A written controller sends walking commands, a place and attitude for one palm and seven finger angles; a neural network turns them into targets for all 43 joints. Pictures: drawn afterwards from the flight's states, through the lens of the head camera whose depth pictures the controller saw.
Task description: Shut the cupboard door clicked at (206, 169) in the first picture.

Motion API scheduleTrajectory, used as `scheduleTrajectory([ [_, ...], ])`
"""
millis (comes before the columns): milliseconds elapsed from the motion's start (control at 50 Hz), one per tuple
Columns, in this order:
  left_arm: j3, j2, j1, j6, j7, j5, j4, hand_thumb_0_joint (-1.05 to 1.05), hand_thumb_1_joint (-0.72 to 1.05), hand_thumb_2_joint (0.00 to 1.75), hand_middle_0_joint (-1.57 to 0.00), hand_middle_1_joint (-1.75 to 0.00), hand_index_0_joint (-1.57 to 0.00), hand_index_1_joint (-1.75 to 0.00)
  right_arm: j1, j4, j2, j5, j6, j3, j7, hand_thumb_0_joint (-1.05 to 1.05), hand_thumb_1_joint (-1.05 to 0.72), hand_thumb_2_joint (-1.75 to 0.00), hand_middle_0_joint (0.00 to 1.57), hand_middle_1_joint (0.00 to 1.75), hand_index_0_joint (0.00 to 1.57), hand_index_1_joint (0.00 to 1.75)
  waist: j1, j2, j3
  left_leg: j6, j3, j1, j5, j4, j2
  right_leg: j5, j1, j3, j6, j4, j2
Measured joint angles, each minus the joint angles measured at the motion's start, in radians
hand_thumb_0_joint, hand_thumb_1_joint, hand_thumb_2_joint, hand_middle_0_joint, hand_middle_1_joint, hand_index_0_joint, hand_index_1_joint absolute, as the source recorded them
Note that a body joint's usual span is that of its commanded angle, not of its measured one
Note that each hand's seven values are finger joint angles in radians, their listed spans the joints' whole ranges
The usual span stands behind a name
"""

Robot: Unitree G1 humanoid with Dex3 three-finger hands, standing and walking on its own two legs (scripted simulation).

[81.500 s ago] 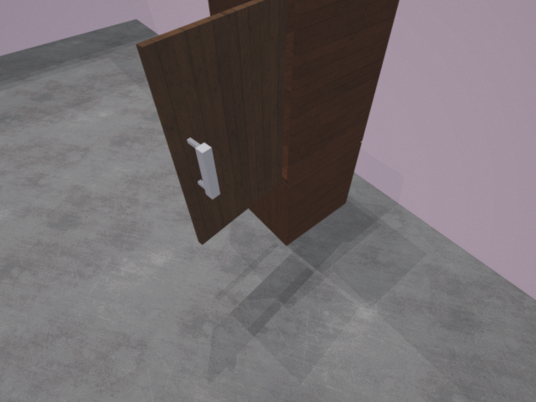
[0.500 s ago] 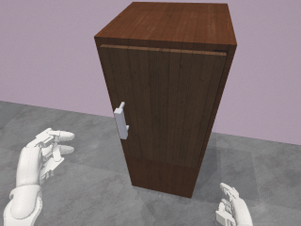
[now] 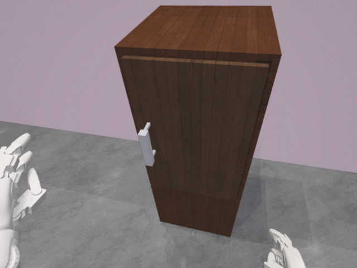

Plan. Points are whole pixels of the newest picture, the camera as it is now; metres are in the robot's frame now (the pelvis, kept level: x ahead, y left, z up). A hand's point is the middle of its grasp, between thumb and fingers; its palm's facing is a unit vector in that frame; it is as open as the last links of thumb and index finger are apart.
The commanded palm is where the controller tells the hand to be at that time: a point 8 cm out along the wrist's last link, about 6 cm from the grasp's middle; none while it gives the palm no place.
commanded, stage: draw the hand back to the body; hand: left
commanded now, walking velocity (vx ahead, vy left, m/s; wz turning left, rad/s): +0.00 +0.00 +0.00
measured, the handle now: (149, 144) +0.50 +0.17 -0.04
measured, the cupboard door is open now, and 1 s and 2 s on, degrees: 0 0 0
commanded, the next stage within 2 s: step back with the hand held close in 0.12 s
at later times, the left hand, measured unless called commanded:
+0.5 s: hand (40, 195) +0.19 +0.27 +0.15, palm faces +0.41 -0.78 -0.47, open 7.4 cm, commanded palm +0.13 +0.31 +0.17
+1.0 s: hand (0, 233) +0.12 +0.29 +0.15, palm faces +0.47 -0.77 -0.43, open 7.4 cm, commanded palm +0.06 +0.32 +0.17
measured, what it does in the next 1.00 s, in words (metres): shifts its weight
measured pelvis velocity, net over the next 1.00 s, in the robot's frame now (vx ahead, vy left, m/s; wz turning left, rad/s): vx -0.08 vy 0.02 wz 0.01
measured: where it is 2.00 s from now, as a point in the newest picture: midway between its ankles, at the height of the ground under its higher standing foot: outside the picture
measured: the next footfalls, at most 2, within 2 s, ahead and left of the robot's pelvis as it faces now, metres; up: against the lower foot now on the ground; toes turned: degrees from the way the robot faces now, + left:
right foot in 1.64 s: -0.25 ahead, -0.13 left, +0.00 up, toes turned +0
left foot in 1.92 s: -0.07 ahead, +0.10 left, +0.00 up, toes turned -3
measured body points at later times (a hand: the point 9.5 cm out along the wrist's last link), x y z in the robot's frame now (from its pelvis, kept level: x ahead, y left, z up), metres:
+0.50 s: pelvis -0.01 +0.01 +0.00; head -0.02 -0.02 +0.45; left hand +0.16 +0.31 +0.18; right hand +0.16 -0.24 -0.09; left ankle -0.01 +0.11 -0.74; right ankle -0.02 -0.12 -0.74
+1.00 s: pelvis -0.08 +0.02 -0.02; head -0.08 +0.04 +0.43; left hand +0.09 +0.33 +0.18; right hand +0.07 -0.22 -0.09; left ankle -0.01 +0.11 -0.74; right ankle -0.02 -0.12 -0.74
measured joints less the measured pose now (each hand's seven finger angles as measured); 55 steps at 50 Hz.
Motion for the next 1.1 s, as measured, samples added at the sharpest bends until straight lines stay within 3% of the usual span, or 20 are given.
scheduleTrajectory([
  [260,0.009,0.010,0.006,-0.020,-0.003,-0.004,-0.008,0.01,0.89,0.90,-0.21,-0.31,-0.21,-0.30,-0.007,0.000,0.006,0.000,-0.019,-0.004,-0.004,0.01,-0.91,-0.90,0.20,0.30,0.20,0.30,-0.007,0.000,0.005,-0.012,0.002,0.009,0.005,-0.003,0.017,0.011,0.009,0.002,-0.012,-0.010,0.017],
  [420,0.039,0.027,0.049,-0.096,0.008,0.008,-0.013,0.01,0.89,0.90,-0.21,-0.31,-0.21,-0.30,-0.022,-0.025,-0.018,0.001,0.047,-0.027,0.003,0.01,-0.91,-0.90,0.20,0.30,0.20,0.30,-0.048,0.016,-0.030,-0.005,-0.011,-0.116,-0.012,0.070,0.023,0.022,-0.084,-0.011,-0.006,0.004,0.022],
  [660,0.069,0.100,0.095,-0.089,0.027,0.004,-0.091,0.01,0.89,0.90,-0.21,-0.31,-0.21,-0.30,-0.018,-0.080,-0.007,0.009,0.114,-0.036,-0.017,0.01,-0.91,-0.90,0.20,0.30,0.20,0.30,-0.068,-0.040,-0.010,0.022,0.025,-0.171,0.023,0.075,-0.003,0.044,-0.168,0.024,0.021,0.054,-0.006],
  [800,0.079,0.095,0.104,-0.118,0.039,0.019,-0.110,0.01,0.89,0.90,-0.21,-0.31,-0.21,-0.30,0.003,-0.093,0.007,0.008,0.094,-0.021,-0.015,0.01,-0.91,-0.90,0.20,0.30,0.20,0.30,-0.075,-0.055,-0.021,0.031,0.018,-0.233,0.036,0.120,0.001,0.068,-0.215,0.016,0.025,0.074,-0.003],
  [960,0.083,0.064,0.087,-0.147,0.058,0.042,-0.118,0.01,0.89,0.90,-0.21,-0.31,-0.21,-0.30,0.036,-0.062,0.009,-0.002,0.052,-0.017,-0.012,0.01,-0.91,-0.90,0.20,0.30,0.20,0.30,-0.065,-0.062,-0.016,0.035,0.002,-0.298,0.033,0.188,0.012,0.078,-0.256,-0.001,0.023,0.102,0.008],
  [1100,0.109,0.084,0.056,-0.179,0.061,0.057,-0.137,0.01,0.89,0.90,-0.21,-0.31,-0.21,-0.30,0.052,-0.046,0.023,-0.013,0.015,-0.014,-0.011,0.01,-0.91,-0.90,0.20,0.30,0.20,0.30,-0.082,-0.079,-0.007,0.035,-0.021,-0.328,0.045,0.213,0.000,0.033,-0.265,0.058,0.023,0.156,0.047],
])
